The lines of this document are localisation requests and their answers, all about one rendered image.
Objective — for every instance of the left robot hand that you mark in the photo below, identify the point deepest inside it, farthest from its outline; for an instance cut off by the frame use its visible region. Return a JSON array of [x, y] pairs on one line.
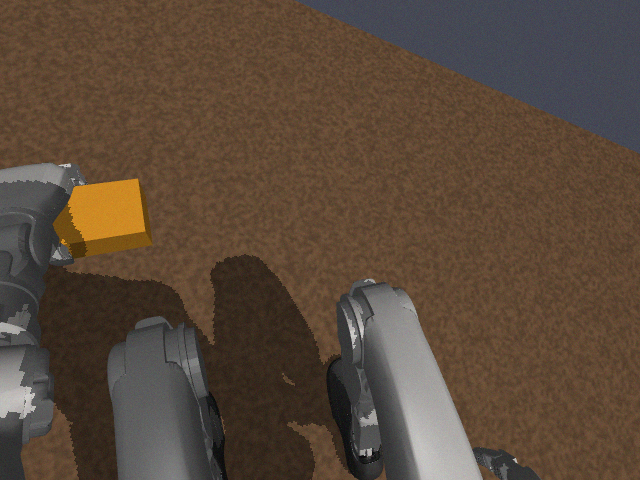
[[45, 188]]

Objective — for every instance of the left robot foot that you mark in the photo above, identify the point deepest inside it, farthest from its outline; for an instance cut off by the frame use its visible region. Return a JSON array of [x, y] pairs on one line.
[[218, 437]]

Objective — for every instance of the right robot hand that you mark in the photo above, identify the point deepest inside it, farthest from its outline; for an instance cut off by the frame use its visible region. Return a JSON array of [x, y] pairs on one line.
[[503, 464]]

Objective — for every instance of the carton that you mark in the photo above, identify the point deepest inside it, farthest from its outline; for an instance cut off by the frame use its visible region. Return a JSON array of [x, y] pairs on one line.
[[103, 218]]

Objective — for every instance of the left robot arm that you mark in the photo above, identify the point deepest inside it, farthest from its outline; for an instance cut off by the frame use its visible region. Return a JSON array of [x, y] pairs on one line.
[[26, 385]]

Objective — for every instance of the right robot foot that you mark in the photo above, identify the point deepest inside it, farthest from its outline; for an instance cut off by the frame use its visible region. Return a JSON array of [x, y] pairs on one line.
[[361, 467]]

